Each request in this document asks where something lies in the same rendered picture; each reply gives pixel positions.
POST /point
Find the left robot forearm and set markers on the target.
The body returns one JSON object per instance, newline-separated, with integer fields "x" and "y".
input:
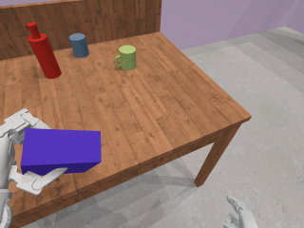
{"x": 6, "y": 214}

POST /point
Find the sponge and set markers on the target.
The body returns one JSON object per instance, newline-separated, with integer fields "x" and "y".
{"x": 45, "y": 150}

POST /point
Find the robot left hand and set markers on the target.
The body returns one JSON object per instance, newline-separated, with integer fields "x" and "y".
{"x": 13, "y": 132}

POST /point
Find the table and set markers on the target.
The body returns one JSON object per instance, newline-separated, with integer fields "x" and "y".
{"x": 165, "y": 108}

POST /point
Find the robot right hand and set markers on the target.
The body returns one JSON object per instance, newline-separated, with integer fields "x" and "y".
{"x": 245, "y": 218}

